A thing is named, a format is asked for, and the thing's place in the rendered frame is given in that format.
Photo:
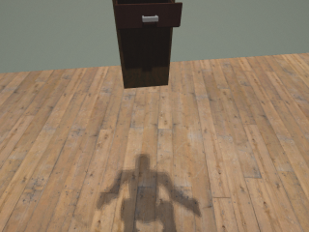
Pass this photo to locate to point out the handle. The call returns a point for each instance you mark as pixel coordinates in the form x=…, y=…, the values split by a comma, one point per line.
x=150, y=18

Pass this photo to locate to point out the drawer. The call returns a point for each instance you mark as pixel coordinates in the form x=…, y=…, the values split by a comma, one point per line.
x=129, y=14

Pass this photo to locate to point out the cabinet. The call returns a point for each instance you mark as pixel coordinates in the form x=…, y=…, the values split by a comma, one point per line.
x=145, y=55

